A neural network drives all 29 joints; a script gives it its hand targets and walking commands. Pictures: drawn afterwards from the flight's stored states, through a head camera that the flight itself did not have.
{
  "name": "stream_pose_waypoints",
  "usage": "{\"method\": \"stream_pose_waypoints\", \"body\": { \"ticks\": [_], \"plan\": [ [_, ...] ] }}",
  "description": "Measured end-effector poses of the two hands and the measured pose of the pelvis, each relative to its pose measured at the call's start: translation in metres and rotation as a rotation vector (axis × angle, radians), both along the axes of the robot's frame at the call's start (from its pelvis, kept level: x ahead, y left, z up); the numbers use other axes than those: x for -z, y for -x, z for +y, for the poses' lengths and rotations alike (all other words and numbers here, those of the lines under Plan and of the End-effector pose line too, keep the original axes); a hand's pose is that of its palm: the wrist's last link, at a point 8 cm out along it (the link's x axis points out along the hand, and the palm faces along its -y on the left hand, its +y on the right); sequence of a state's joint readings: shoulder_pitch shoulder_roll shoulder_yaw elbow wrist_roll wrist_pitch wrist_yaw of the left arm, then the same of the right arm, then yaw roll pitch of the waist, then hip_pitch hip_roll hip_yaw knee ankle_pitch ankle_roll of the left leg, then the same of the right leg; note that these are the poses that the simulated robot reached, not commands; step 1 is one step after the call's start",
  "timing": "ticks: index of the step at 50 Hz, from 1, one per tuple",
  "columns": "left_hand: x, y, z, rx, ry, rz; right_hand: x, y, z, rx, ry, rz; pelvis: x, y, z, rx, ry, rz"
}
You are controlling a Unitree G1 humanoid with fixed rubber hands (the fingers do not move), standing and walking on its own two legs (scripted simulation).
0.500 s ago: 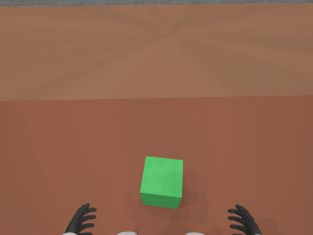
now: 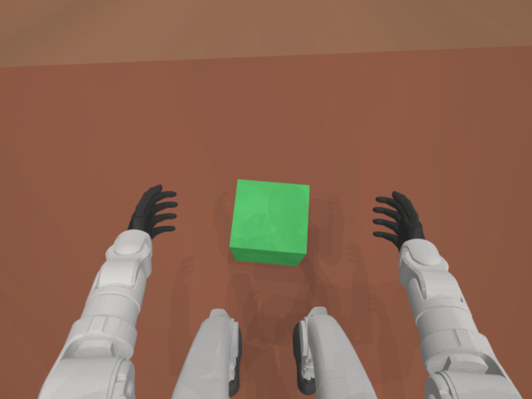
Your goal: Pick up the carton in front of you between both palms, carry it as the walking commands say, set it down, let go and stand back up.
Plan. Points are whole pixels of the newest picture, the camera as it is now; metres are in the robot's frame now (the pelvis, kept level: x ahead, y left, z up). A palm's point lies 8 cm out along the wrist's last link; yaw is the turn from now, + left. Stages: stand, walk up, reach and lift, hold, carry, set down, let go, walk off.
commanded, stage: reach and lift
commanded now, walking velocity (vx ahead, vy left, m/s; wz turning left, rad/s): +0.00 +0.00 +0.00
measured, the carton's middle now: (269, 226) +0.48 -0.01 -0.57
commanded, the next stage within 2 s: none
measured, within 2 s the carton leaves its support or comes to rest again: neither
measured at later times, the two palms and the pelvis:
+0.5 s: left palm (176, 154) +0.52 +0.18 -0.14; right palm (374, 172) +0.47 -0.21 -0.15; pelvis -0.03 +0.01 -0.04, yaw +0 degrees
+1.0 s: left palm (198, 205) +0.49 +0.18 -0.39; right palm (345, 216) +0.46 -0.21 -0.38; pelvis -0.05 +0.00 -0.23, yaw -1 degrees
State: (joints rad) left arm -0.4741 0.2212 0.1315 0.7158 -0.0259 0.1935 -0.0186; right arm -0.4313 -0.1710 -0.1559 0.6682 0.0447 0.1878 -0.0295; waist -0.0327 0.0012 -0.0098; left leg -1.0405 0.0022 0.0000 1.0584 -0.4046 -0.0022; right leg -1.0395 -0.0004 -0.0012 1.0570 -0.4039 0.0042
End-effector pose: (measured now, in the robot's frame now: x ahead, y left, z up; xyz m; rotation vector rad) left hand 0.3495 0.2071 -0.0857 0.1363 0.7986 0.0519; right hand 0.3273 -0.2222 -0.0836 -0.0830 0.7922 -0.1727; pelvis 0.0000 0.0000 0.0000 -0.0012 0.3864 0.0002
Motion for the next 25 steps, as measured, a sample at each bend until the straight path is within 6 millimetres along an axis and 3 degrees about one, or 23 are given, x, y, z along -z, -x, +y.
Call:
{"method": "stream_pose_waypoints", "body": {
  "ticks": [14,20,25],
  "plan": [
    [0.032,-0.109,-0.020,0.002,0.035,-0.099,0.034,-0.094,0.010,0.076,-0.024,-0.111,0.033,0.037,0.004,-0.004,0.007,0.238],
    [0.043,-0.152,-0.025,0.011,0.044,-0.138,0.047,-0.133,0.014,0.087,-0.028,-0.151,0.041,0.037,0.005,-0.006,0.011,0.329],
    [0.058,-0.169,-0.028,0.020,0.046,-0.151,0.062,-0.147,0.015,0.082,-0.026,-0.161,0.043,0.026,0.006,-0.005,0.012,0.403]
  ]
}}
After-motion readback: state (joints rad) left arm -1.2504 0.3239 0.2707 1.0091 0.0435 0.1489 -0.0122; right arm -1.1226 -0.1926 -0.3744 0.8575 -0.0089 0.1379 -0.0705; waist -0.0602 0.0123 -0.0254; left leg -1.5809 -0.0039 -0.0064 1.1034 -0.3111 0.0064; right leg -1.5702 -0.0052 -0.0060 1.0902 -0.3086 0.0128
